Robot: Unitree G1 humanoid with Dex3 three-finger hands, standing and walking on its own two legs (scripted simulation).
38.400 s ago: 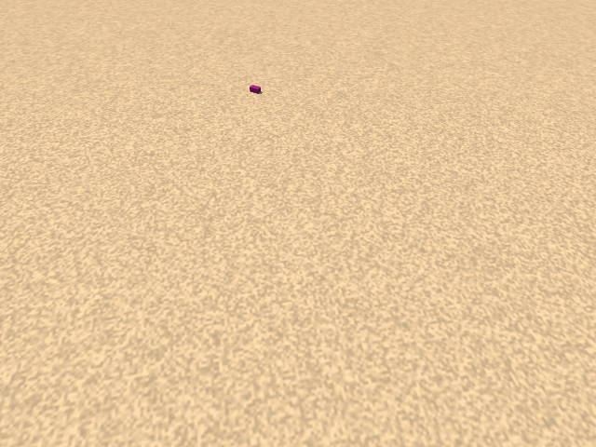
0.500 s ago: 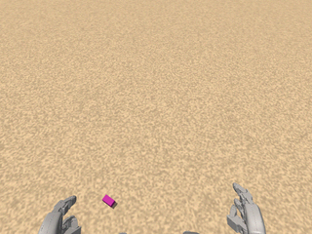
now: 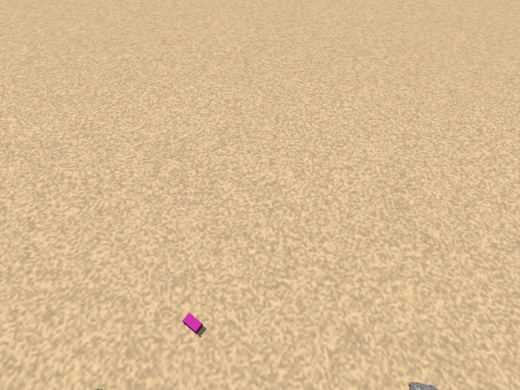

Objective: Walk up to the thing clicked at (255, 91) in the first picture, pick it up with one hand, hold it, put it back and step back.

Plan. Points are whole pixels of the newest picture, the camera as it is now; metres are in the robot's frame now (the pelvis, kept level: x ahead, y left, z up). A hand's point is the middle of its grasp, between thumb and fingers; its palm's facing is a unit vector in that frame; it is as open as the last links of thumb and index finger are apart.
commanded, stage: stand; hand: left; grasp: from above
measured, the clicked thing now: (192, 323) +0.43 +0.23 -0.74
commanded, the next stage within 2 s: none
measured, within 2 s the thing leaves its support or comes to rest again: neither
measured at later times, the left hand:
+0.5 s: hand out of the picture +0.04 +0.24 -0.14, palm faces +0.03 -0.94 -0.34, open 7.4 cm
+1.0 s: hand out of the picture +0.06 +0.23 -0.13, palm faces +0.03 -0.94 -0.33, open 7.4 cm
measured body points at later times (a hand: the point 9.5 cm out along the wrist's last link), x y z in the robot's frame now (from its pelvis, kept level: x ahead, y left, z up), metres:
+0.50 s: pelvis -0.01 -0.01 +0.02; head -0.01 -0.01 +0.47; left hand +0.04 +0.29 -0.11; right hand +0.07 -0.29 -0.12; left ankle +0.01 +0.13 -0.72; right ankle +0.00 -0.15 -0.72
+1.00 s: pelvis +0.00 -0.02 +0.03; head +0.00 -0.02 +0.48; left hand +0.06 +0.28 -0.11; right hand +0.07 -0.31 -0.11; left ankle +0.01 +0.13 -0.72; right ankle +0.00 -0.15 -0.72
